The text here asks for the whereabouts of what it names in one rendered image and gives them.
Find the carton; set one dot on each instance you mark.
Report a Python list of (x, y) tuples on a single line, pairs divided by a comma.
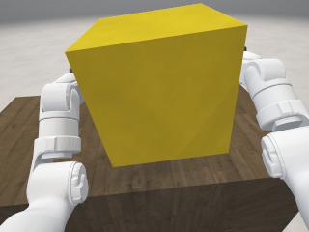
[(161, 85)]

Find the robot right forearm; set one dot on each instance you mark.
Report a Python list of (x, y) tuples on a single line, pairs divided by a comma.
[(278, 108)]

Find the left robot upper arm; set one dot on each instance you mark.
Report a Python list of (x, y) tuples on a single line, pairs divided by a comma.
[(54, 191)]

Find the pedestal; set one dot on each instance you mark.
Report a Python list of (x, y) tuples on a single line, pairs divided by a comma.
[(230, 192)]

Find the right robot upper arm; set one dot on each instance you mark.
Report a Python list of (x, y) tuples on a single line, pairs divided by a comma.
[(286, 156)]

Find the robot left forearm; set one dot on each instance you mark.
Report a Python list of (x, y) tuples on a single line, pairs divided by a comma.
[(59, 122)]

